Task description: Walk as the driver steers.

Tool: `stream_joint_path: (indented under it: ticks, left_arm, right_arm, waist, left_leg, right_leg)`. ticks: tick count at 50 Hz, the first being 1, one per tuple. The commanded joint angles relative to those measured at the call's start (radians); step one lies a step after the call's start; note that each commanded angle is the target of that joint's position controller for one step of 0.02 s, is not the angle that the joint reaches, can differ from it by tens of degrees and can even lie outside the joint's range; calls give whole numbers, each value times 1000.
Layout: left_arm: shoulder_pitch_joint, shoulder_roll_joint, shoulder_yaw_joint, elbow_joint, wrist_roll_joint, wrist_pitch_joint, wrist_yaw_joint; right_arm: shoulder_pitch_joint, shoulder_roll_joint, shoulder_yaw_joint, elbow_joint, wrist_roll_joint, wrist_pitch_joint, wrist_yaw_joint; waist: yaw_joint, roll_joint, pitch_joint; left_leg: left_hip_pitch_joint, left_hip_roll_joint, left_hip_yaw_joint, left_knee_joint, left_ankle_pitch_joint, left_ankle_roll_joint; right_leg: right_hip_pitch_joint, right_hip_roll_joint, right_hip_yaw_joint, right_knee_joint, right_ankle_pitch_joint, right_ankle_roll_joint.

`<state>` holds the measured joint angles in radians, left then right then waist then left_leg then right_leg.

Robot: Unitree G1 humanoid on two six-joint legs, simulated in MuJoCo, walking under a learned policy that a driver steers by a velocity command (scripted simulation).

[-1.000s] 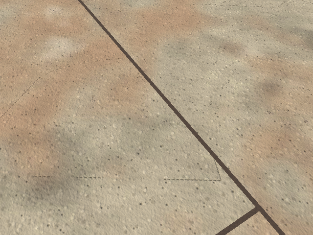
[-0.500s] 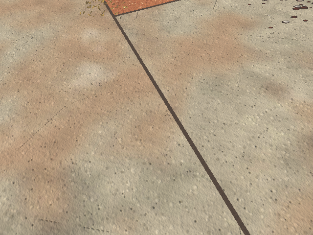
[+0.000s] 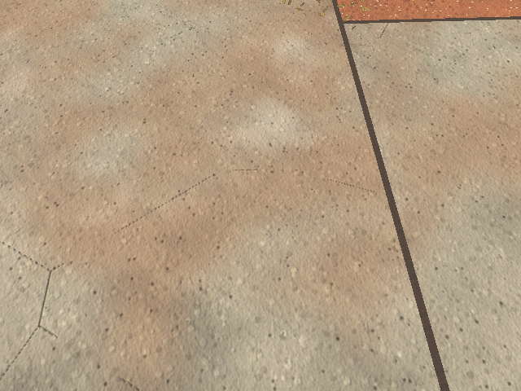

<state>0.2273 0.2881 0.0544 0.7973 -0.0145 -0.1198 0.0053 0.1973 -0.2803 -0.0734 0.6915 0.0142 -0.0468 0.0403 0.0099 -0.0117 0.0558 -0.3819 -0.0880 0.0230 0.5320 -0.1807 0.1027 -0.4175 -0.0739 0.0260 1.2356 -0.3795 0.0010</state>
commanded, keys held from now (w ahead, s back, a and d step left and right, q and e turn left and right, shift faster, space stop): w+q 0.16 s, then w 0.04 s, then w+e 0.80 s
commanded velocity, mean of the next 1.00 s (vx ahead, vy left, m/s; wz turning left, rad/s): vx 0.50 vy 0.00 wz -0.11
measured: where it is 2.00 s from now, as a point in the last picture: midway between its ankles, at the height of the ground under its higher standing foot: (344, 203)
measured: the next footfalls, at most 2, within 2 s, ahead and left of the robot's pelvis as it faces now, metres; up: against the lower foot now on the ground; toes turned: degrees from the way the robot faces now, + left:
right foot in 0.38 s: +0.39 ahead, -0.12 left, +0.00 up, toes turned +8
left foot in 0.86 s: +0.65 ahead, +0.09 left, +0.00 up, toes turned -12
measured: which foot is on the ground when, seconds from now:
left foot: down 0.00-0.40, up 0.42-0.84, down 0.86-1.00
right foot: up 0.00-0.36, down 0.38-0.88, up 0.90-1.00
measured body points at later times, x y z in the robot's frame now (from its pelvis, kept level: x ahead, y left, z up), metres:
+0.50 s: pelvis +0.29 -0.05 +0.00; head +0.31 -0.05 +0.45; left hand +0.41 +0.23 -0.09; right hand +0.40 -0.31 -0.11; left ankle +0.16 +0.07 -0.64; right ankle +0.35 -0.12 -0.73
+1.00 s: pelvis +0.55 +0.00 +0.01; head +0.57 +0.00 +0.46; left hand +0.67 +0.26 -0.11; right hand +0.68 -0.29 -0.07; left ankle +0.61 +0.10 -0.73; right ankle +0.44 -0.12 -0.64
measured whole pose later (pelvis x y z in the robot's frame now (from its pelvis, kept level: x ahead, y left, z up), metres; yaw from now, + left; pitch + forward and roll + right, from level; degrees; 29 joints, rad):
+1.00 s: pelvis +0.55 +0.00 +0.01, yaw -12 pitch +2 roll +1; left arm 0.35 0.30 0.06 0.73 -0.03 -0.03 0.01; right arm 0.16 -0.26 -0.06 0.68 -0.01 -0.11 0.01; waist 0.02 -0.04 0.00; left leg -0.31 -0.04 0.01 0.46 -0.18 0.02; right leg -0.42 0.02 0.09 1.15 -0.40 -0.02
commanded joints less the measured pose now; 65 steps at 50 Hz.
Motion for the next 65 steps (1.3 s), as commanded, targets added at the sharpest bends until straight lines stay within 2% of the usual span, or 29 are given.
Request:
stream_joint_path:
  ticks: [1,4,8,13,16,18,19,20,21,22,23,24,25,29,34,38,41,42,43,44,45,46,47,48,50,52,55,60,65]
  left_arm:
    - [16,125,36,-88,23,-5,3]
    - [-36,85,26,-114,35,16,7]
    - [-195,49,8,-156,29,11,-1]
    - [-284,65,5,-177,11,-9,-35]
    - [-278,89,12,-191,7,-12,-44]
    - [-144,120,31,-157,8,-14,-42]
    - [1,158,46,-127,16,-14,-40]
    - [140,239,66,-114,29,-13,-41]
    - [197,221,67,-80,0,-2,-50]
    - [160,156,46,-91,-20,4,-49]
    - [103,128,37,-112,-6,15,-44]
    - [66,118,32,-120,6,22,-43]
    - [45,102,26,-129,10,23,-40]
    - [46,121,30,-127,4,26,-23]
    - [118,154,44,-97,-11,45,2]
    - [179,149,44,-79,-17,64,10]
    - [161,153,49,-83,-16,76,15]
    - [142,139,46,-90,-16,79,15]
    - [123,105,35,-105,-9,76,12]
    - [122,44,14,-130,11,71,9]
    - [256,12,0,-158,-19,61,11]
    - [253,110,17,-130,-31,62,14]
    - [156,151,31,-136,-22,69,11]
    - [108,139,32,-143,-12,73,10]
    - [73,111,35,-161,-8,78,-1]
    - [68,72,28,-172,-14,88,-8]
    - [13,55,21,-200,-6,93,-12]
    - [-125,35,6,-232,-7,77,-41]
    - [-228,52,10,-293,-11,78,-67]
  right_arm:
    - [6,-106,-28,-81,-8,-24,-11]
    - [43,-141,-37,-64,-3,-30,-29]
    - [107,-149,-40,-41,8,-19,-47]
    - [185,-139,-30,6,6,-19,-49]
    - [194,-154,-33,25,-1,-13,-49]
    - [162,-154,-30,23,-3,-6,-51]
    - [149,-135,-19,11,-12,-6,-54]
    - [225,-88,-1,-11,-17,-17,-55]
    - [261,-67,11,-8,-14,-33,-51]
    - [180,-137,0,-28,0,-49,-42]
    - [78,-141,1,-50,11,-60,-36]
    - [21,-127,3,-65,-6,-68,-33]
    - [15,-125,-3,-68,-26,-69,-35]
    - [27,-79,4,-73,-34,-55,-44]
    - [-153,-42,21,-104,-25,-60,-41]
    - [-250,-62,13,-127,-10,-75,-25]
    - [-217,-96,-5,-123,-3,-89,-22]
    - [-151,-110,-16,-105,-4,-92,-26]
    - [-47,-141,-31,-88,-14,-95,-34]
    - [121,-205,-48,-73,-25,-92,-45]
    - [176,-257,-59,-38,-33,-75,-38]
    - [153,-170,-44,-49,-13,-71,-35]
    - [119,-111,-28,-53,-10,-67,-38]
    - [75,-97,-19,-53,-17,-63,-36]
    - [29,-69,-9,-38,-27,-61,-35]
    - [25,-75,-13,-19,-22,-70,-32]
    - [32,-115,-26,14,-20,-75,-34]
    - [57,-157,-31,54,-14,-60,-42]
    - [111,-205,-42,94,9,-35,-44]
  waist:
    - [16,36,-125]
    - [14,31,-93]
    - [-48,77,-65]
    - [-103,110,-50]
    - [-91,134,-34]
    - [-15,128,-102]
    - [49,96,-219]
    - [57,-89,-375]
    - [58,-302,-407]
    - [71,-189,-283]
    - [71,-90,-172]
    - [49,-7,-85]
    - [21,6,-74]
    - [-16,-62,-85]
    - [44,-71,-64]
    - [71,-80,-61]
    - [33,-113,-66]
    - [-7,-116,-88]
    - [-60,-100,-164]
    - [-123,26,-305]
    - [-57,341,-377]
    - [-70,246,-291]
    - [-91,146,-174]
    - [-74,78,-111]
    - [-36,97,-51]
    - [-23,122,-45]
    - [-23,91,-31]
    - [-71,67,-11]
    - [-84,77,16]
  left_leg:
    - [245,263,-388,-292,222,203]
    - [157,233,-310,-313,320,206]
    - [134,172,-263,-289,221,142]
    - [252,240,-300,-240,144,120]
    - [376,300,-327,-193,270,101]
    - [404,257,-260,-44,586,66]
    - [333,210,-205,150,623,36]
    - [24,88,-132,496,335,-33]
    - [-260,-14,-118,740,-328,-86]
    - [-393,54,-179,808,-326,-75]
    - [-412,93,-157,792,-247,-69]
    - [-399,122,-136,711,-192,-68]
    - [-351,152,-136,627,-147,-74]
    - [-255,152,-90,434,-103,-128]
    - [-169,102,-84,115,182,-159]
    - [-106,64,-101,-10,208,-150]
    - [-15,60,-109,-80,119,-117]
    - [85,65,-97,-125,125,-93]
    - [267,127,-132,-122,119,-52]
    - [528,313,-309,-106,75,16]
    - [751,506,-741,-182,-128,166]
    - [689,510,-785,-215,-296,157]
    - [578,462,-621,-226,-255,117]
    - [465,414,-495,-250,-127,94]
    - [330,347,-339,-301,31,74]
    - [279,331,-246,-341,108,83]
    - [279,343,-149,-371,223,101]
    - [311,317,18,-367,287,62]
    - [435,363,86,-305,413,26]
  right_leg:
    - [-218,-63,60,-79,79,10]
    - [-217,-42,32,-216,171,52]
    - [-182,17,24,-526,416,61]
    - [-153,33,13,-693,491,19]
    - [-174,40,-5,-726,342,-42]
    - [5,92,-55,-777,316,-97]
    - [232,38,10,-746,385,-151]
    - [605,-158,347,-739,382,-292]
    - [771,-277,718,-895,180,-390]
    - [713,-261,721,-938,5,-342]
    - [585,-223,592,-951,26,-303]
    - [452,-180,501,-975,124,-285]
    - [384,-147,448,-990,220,-272]
    - [264,-81,330,-1026,415,-281]
    - [191,-27,261,-1008,396,-228]
    - [237,-45,336,-947,330,-209]
    - [282,-61,413,-876,321,-186]
    - [267,-39,408,-823,347,-166]
    - [211,5,368,-693,371,-135]
    - [70,76,267,-405,190,-95]
    - [-264,178,151,-138,-228,-47]
    - [-375,88,164,-6,-190,-32]
    - [-395,58,148,27,-93,-22]
    - [-361,29,123,16,-22,-13]
    - [-310,-17,111,-42,51,-8]
    - [-292,-32,83,-69,84,1]
    - [-332,-45,79,-163,173,20]
    - [-278,-30,16,-439,406,3]
    - [-243,7,-56,-581,307,-54]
